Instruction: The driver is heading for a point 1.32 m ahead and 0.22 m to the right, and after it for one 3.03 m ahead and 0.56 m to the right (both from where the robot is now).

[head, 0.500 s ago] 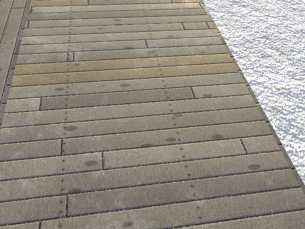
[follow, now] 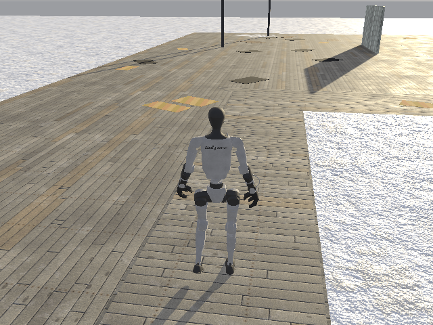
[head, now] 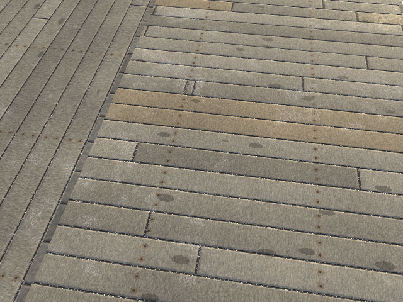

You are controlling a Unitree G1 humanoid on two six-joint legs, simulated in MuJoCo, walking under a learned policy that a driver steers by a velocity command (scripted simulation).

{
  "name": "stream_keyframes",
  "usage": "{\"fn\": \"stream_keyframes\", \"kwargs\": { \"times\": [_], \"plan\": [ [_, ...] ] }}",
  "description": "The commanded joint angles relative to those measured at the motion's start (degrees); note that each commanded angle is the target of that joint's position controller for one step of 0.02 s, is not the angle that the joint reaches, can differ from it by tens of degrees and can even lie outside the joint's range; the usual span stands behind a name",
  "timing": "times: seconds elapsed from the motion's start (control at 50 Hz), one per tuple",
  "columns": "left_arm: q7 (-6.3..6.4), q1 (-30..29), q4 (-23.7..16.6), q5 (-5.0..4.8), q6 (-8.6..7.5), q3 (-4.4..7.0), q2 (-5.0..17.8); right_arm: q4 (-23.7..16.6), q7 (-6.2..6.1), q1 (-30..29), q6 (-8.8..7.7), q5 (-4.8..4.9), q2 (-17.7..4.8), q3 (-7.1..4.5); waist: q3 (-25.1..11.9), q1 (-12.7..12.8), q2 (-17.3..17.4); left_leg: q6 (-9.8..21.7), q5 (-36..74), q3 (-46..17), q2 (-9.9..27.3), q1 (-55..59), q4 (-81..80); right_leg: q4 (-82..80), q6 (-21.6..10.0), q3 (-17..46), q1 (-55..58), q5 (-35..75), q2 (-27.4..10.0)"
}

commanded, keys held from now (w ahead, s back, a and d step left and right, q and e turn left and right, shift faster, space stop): w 0.38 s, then w+e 0.62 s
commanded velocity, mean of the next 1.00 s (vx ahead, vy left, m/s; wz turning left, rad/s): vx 0.50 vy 0.00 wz -0.13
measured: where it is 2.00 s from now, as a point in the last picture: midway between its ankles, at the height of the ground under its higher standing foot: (245, 167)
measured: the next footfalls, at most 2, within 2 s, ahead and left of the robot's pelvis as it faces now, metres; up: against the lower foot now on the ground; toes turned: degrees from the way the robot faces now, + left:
left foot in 0.36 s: +0.34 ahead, +0.17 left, +0.00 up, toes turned +6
right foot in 0.92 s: +0.63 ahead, -0.07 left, +0.00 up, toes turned -13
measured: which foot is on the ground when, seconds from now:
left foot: up 0.00-0.34, down 0.36-0.92, up 0.94-1.00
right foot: down 0.00-0.36, up 0.38-0.90, down 0.92-1.00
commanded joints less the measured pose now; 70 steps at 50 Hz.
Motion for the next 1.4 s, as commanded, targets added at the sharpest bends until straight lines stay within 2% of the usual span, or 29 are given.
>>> {"fn": "stream_keyframes", "kwargs": {
  "times": [0.02,0.12,0.18,0.26,0.3,0.34,0.36,0.38,0.4,0.42,0.46,0.48,0.58,0.7,0.8,0.86,0.9,0.92,0.94,0.96,0.98,1.0,1.04,1.14,1.22,1.3,1.34,1.38,1.4],
  "plan": [
    [-0.62,3.03,-0.39,0.04,-0.82,1.16,4.51,-3.85,0.24,2.82,-0.03,0.16,-1.25,-0.53,-2.91,-0.28,-5.94,0.23,2.71,-1.84,6.1,-9.17,-1.3,-15.59,-10.54,16.42,8.91,0.49,-15.55],
    [-0.65,5.05,1.98,-0.9,-0.86,2.2,8.22,-7.37,0.64,-5.55,-0.48,-1.29,-0.98,0.48,-0.62,0.4,-4.07,-0.76,12.8,0.2,7.94,-13.54,-17.41,-18.54,-12.07,9.94,10.05,7.14,-15.85],
    [-0.42,6.77,2.71,-1.5,0.08,2.24,9.55,-8.82,1.53,-11.78,-1.37,-0.99,-0.72,1.08,0.29,2.57,-4.74,-1.12,19.58,3.78,6.48,-9.8,-28.15,-17.46,-10.01,5.2,9.52,8.32,-13.73],
    [-0.51,11.21,4.8,-2.31,1.33,2.27,10.99,-11.55,2.41,-17.84,-1.58,-0.28,-2.21,0.93,1.36,4.38,-6.21,-0.28,17.23,5.21,4.88,-8.35,-35.35,-15.05,-8.53,5.91,14.59,5.39,-16.39],
    [-0.4,11.21,5.35,-2.57,2.11,2.37,11.68,-12.1,2.75,-17.36,-1.79,-0.38,-3.44,0.47,1.02,2.97,-6.92,1.32,13.87,6.3,3.6,-5.45,-38.35,-11.97,-7.51,6.23,16.96,7.61,-17.77],
    [-0.16,10.45,5.41,-2.34,2.73,1.81,10.75,-8.68,2.39,-5.97,-1.81,-0.94,-6.92,-1.71,-5.36,-3.28,-5.72,3.72,13.88,8.93,-0.01,11.32,-41.93,2.37,-4.86,2.27,14.91,22.18,-14.14],
    [0.06,10.15,4.19,-1.21,2.58,0.64,8.12,-6.45,1.68,4.75,-1.61,-1.28,-11.31,-3.43,-12.72,-7.69,-0.94,6.86,14.1,0.26,7.32,27.07,-41.43,18.98,-2.23,-1.06,5.47,15.83,-10.89],
    [-0.29,15.42,2.31,-0.43,1.31,-1.61,0.96,-5.87,1.35,9.01,-1.25,-1.88,-18.08,-4.61,-18.7,-4.89,14.99,16.03,8.63,-26.97,21.8,45.57,-47.28,41.1,1.5,-1.33,-17.94,-16.73,-1.19],
    [-0.53,14.45,3.42,-2.05,0.06,-0.69,5.41,-5.63,1.59,10.52,-1.55,-1.48,-12.83,-3.44,-21.95,-6.62,11.27,17.75,3.31,-36.91,23.96,45.96,-53.28,50.51,0.83,8.03,-24.98,-25.02,-1.71],
    [-0.69,9.99,2.07,-3.69,-0.36,0.37,8.87,-6.09,1.71,6.56,-1.98,-1.65,-9.68,-2.38,-13.75,-5.88,7.77,14.81,5.95,-27.93,22.15,39.79,-53.18,52.36,-0.42,8.88,-28.81,-20.85,-4.7],
    [-0.18,5.97,1.68,-2.58,0.47,0.57,7.84,-6.94,2.03,-1.52,-2.33,-1.65,-5.14,-1.09,-6.87,-2.43,2.49,11.36,13.72,-13.87,17.11,26.12,-55.77,46.43,-0.33,8.11,-24.51,-11.76,-9.01],
    [-0.12,6.94,2.0,-2.28,1.43,0.87,7.27,-6.89,2.16,-3.54,-2.73,-1.92,-3.77,-0.77,-5.49,-0.53,3.34,10.16,15.58,-9.63,15.51,21.81,-57.91,44.0,-0.13,8.95,-20.94,-9.01,-10.22],
    [0.06,5.88,1.34,-2.27,4.03,0.96,3.88,-3.61,1.41,-2.23,-4.33,-2.75,-4.98,-1.72,-1.4,1.07,0.89,9.6,26.03,1.65,14.56,18.34,-62.66,37.57,1.12,11.7,-22.36,0.48,-8.72],
    [-1.51,-4.2,-2.3,-1.44,3.72,0.4,2.11,-1.17,-0.09,-0.32,-3.82,-2.29,-6.68,-2.07,2.08,-2.06,0.49,6.61,25.49,11.36,13.41,20.78,-64.28,19.75,0.75,6.98,-22.3,14.74,-7.28],
    [-3.32,-11.64,-7.14,-1.72,3.61,-0.05,1.55,1.48,-0.44,3.86,-1.94,-1.44,-7.84,-2.49,4.4,-4.49,0.23,5.74,31.6,14.41,16.36,30.95,-59.75,13.31,-1.41,2.5,-25.92,8.22,-6.53],
    [-4.11,-9.69,-8.81,-1.95,3.8,0.86,3.2,0.99,-1.01,2.13,-0.7,-1.09,-10.04,-2.98,0.92,-1.62,3.05,4.04,55.84,16.84,16.56,32.89,-50.82,12.49,-4.28,-2.7,-17.71,-0.4,-2.29],
    [-3.7,2.38,-6.67,-2.24,4.03,3.22,7.36,0.38,-1.54,0.27,0.18,-0.86,-11.51,-3.24,-6.21,5.48,4.33,2.21,67.43,18.32,14.89,29.58,-33.93,9.87,-7.49,-4.47,-0.75,-1.8,2.3],
    [-2.59,12.0,-4.43,-1.97,4.39,5.3,11.57,-0.46,-1.77,-0.3,-0.11,-0.85,-11.41,-3.01,-11.1,10.24,1.47,-0.19,55.95,18.5,12.44,18.36,-18.8,6.53,-10.12,1.53,16.41,1.11,0.64],
    [-1.41,14.25,-3.92,-1.95,4.63,6.45,17.94,-2.97,-0.77,4.67,-1.55,-3.23,-2.6,-0.48,-15.65,4.99,-14.79,-3.78,-0.52,16.19,2.86,-7.31,2.66,6.14,-18.62,28.93,37.43,2.79,-14.98],
    [-1.51,15.69,-5.48,-1.45,3.91,5.66,16.5,-4.86,0.23,2.51,-4.38,-1.17,-3.87,0.12,-25.84,6.11,-13.09,-4.11,-14.24,1.71,-3.5,-17.96,14.14,-5.05,-26.16,53.63,45.55,-5.88,-22.6],
    [-1.49,14.64,-5.13,-1.0,3.51,4.72,12.42,-6.51,0.86,-4.55,-5.88,0.95,-7.36,-0.86,-18.92,8.21,-8.12,-2.49,-8.81,-1.64,0.38,-23.62,13.55,-6.9,-21.88,45.23,41.85,-4.06,-20.27],
    [-1.43,10.88,-5.61,-1.57,3.15,4.08,9.88,-7.27,0.76,-6.41,-6.4,0.84,-7.11,-0.56,-12.49,5.89,-4.47,-1.45,-3.54,-1.03,2.99,-22.79,8.16,-6.8,-19.25,36.63,32.99,-0.26,-17.59],
    [-1.29,3.52,-7.8,-1.36,2.99,2.87,6.29,-6.42,0.0,-5.7,-5.52,-1.69,-7.8,-1.4,-6.51,0.72,-1.04,-2.31,0.86,-0.54,6.41,-14.58,-0.48,-8.74,-16.52,26.89,17.05,9.6,-13.16],
    [0.14,4.94,-8.13,-1.37,2.8,3.62,9.35,-8.91,-0.14,-8.43,-2.94,-2.81,-4.55,-0.83,-2.89,-0.59,-3.04,-6.08,8.8,2.32,5.78,-10.47,-15.21,-11.78,-15.59,19.34,4.57,17.47,-9.22],
    [0.96,8.52,-7.34,-2.01,3.72,3.76,9.82,-10.98,0.54,-17.28,-3.29,-2.28,-2.8,0.12,-2.45,3.32,-6.13,-6.3,23.7,3.37,1.61,-5.3,-33.46,-9.47,-11.39,16.82,2.56,10.25,-5.43],
    [1.17,11.64,-6.53,-2.38,4.37,3.67,9.59,-12.68,1.59,-21.01,-4.15,-1.27,-5.37,-0.66,-2.73,4.48,-7.58,-5.13,22.46,1.27,-0.09,-3.38,-40.86,-4.99,-10.21,23.78,8.21,3.69,-8.24],
    [1.38,11.03,-6.64,-2.04,4.56,3.72,9.6,-12.46,1.93,-19.08,-4.75,-1.13,-6.78,-1.36,-3.05,2.98,-9.12,-3.43,18.38,1.09,-0.02,-1.19,-42.48,-1.9,-9.29,26.79,11.29,3.63,-9.91],
    [1.29,10.07,-6.99,-1.59,4.54,2.95,7.23,-10.36,1.69,-10.84,-5.36,-1.87,-8.21,-2.43,-6.57,-1.19,-9.47,-0.28,18.43,2.54,0.41,10.66,-45.66,5.75,-6.99,25.08,10.92,10.38,-7.11],
    [1.0,9.74,-7.92,-0.82,4.25,1.76,4.34,-9.69,1.29,-2.92,-5.54,-2.86,-10.82,-3.16,-13.49,-4.76,-5.3,3.63,17.24,-4.92,8.42,23.88,-44.36,19.66,-4.89,21.16,5.43,6.19,-4.13]
  ]
}}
